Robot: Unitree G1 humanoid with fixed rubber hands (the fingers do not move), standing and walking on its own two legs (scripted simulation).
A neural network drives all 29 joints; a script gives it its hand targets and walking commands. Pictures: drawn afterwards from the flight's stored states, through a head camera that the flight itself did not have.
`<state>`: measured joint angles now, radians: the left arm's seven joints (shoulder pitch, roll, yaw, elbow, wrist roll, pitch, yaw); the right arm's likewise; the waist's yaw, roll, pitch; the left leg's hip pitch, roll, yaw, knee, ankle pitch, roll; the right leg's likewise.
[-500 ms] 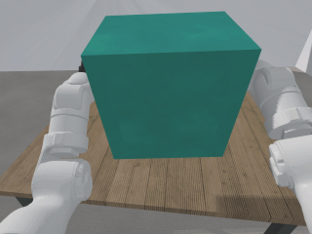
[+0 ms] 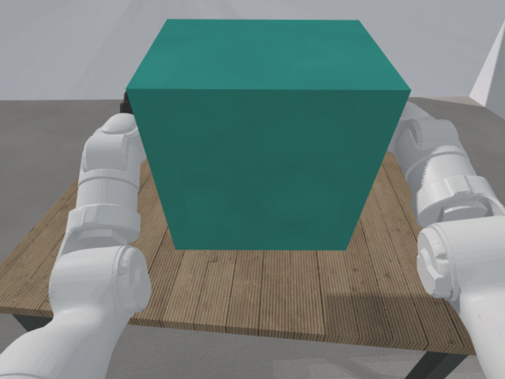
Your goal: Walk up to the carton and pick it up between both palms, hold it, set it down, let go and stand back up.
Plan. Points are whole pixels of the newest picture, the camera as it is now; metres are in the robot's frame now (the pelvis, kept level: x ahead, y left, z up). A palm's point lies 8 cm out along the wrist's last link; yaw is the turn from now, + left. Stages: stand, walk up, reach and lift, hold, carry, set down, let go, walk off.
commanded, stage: set down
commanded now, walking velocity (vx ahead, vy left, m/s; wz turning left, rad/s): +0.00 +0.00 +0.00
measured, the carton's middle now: (261, 141) +0.41 +0.01 +0.24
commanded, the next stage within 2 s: none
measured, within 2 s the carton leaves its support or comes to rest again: neither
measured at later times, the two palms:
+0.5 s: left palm (139, 146) +0.40 +0.20 +0.24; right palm (381, 130) +0.42 -0.17 +0.25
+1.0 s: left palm (137, 163) +0.40 +0.22 +0.20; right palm (362, 143) +0.45 -0.16 +0.22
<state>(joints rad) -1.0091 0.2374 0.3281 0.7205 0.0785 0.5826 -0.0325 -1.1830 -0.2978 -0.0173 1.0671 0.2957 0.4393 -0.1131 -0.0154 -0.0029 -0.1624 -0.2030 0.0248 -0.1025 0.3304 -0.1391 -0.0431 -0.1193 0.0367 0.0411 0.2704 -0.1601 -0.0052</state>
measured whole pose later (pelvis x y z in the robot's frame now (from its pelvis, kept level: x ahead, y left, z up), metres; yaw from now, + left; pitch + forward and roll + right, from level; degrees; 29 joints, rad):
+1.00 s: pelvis +0.01 +0.00 +0.00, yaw +1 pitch +3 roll -1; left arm -0.89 0.17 0.27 0.72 0.05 0.45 0.05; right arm -1.10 -0.28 -0.12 1.17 0.18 0.24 0.00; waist 0.04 -0.02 -0.14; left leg -0.25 0.02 -0.11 0.33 -0.14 -0.05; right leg -0.16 0.03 0.01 0.27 -0.17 -0.01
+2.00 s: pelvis +0.01 -0.01 +0.00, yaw +0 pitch +11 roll -1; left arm -0.86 0.09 0.31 0.87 0.11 0.24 0.08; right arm -1.03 -0.30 -0.21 1.27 0.01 0.04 0.08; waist 0.11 0.00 -0.17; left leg -0.37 0.04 -0.05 0.28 -0.10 -0.05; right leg -0.30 0.03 0.00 0.25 -0.14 -0.02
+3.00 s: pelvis +0.01 +0.00 +0.00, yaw -1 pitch +13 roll +0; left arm -0.84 0.07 0.41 0.98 0.18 0.05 0.05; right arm -0.99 -0.26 -0.33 1.30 -0.11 -0.11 0.09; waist 0.13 -0.02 -0.16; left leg -0.40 0.05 0.02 0.27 -0.09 -0.03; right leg -0.36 0.01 -0.02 0.28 -0.15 -0.01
